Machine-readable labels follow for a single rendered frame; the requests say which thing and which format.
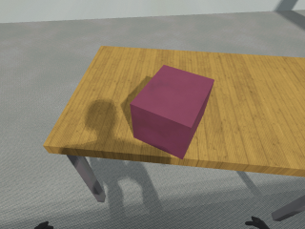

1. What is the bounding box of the table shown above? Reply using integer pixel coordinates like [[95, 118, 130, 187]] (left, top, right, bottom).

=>
[[43, 46, 305, 221]]

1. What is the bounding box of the robot right hand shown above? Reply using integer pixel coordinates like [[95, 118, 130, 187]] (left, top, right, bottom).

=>
[[245, 216, 270, 229]]

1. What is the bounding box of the carton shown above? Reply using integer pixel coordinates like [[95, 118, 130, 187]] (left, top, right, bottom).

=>
[[130, 65, 214, 159]]

